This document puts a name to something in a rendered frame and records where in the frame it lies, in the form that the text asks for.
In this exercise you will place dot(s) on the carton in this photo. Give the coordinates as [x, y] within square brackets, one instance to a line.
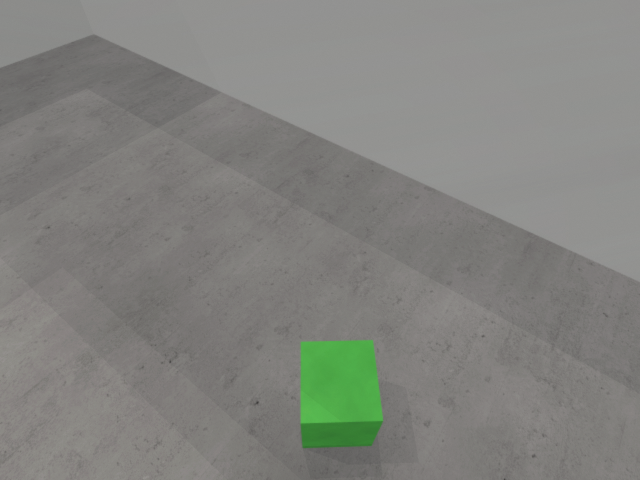
[340, 397]

